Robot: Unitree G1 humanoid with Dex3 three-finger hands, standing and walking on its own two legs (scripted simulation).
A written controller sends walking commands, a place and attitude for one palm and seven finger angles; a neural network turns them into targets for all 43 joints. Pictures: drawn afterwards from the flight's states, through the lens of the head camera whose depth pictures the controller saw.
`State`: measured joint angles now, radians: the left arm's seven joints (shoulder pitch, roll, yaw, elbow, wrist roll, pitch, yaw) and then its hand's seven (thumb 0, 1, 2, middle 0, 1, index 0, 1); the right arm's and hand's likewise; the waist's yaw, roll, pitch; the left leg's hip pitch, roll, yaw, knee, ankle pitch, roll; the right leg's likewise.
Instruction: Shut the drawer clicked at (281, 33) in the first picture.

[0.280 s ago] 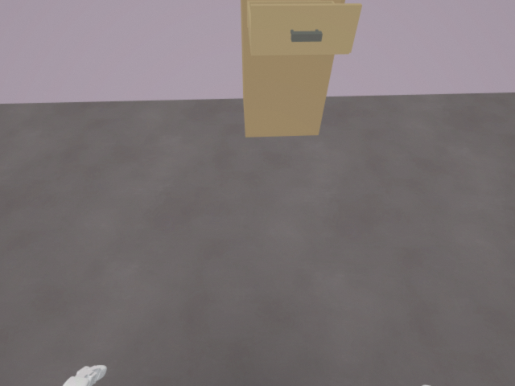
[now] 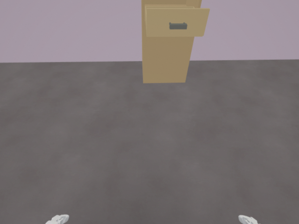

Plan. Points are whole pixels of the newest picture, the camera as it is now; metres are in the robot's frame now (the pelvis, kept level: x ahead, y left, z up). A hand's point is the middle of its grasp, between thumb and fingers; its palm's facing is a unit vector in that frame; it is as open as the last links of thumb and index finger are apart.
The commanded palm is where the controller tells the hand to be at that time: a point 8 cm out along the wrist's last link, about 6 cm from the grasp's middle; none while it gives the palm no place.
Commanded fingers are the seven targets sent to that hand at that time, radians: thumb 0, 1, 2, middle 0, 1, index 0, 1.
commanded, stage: stand and wait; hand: left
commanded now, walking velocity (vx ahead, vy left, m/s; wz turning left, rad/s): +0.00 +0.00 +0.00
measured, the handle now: (177, 25) +1.33 -0.11 -0.02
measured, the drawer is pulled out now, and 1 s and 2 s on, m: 0.29 0.29 0.29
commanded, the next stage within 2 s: look at it before walking up in 0.88 s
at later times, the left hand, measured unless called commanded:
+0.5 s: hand out of the picture +0.05 +0.24 -0.15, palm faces -0.03 -0.94 -0.34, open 7.3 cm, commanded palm none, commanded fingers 0.00 0.90 0.90 -0.20 -0.30 -0.20 -0.30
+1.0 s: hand out of the picture +0.04 +0.23 -0.15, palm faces -0.05 -0.94 -0.33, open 7.3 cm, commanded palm none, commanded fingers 0.00 0.90 0.90 -0.20 -0.30 -0.20 -0.30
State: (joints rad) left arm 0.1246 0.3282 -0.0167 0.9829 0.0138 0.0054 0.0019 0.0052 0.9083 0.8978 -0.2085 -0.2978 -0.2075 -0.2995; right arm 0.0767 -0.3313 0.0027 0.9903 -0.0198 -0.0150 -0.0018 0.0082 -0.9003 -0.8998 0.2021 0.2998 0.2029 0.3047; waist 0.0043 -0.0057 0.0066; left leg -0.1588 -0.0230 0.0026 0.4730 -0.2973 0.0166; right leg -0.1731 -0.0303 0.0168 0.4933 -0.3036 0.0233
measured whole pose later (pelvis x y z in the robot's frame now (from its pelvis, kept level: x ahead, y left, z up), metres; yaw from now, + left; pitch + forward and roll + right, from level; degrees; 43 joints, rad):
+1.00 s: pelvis -0.03 -0.01 +0.01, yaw +0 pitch -2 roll +0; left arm 0.14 0.34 -0.01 1.09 0.01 0.00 -0.01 0.01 0.91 0.90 -0.21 -0.30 -0.21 -0.30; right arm 0.13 -0.34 0.00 1.12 -0.01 -0.01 0.00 0.01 -0.90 -0.90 0.20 0.30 0.20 0.30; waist 0.00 -0.01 0.03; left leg -0.15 0.00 0.00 0.39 -0.20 0.00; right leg -0.17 -0.01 0.02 0.40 -0.20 0.01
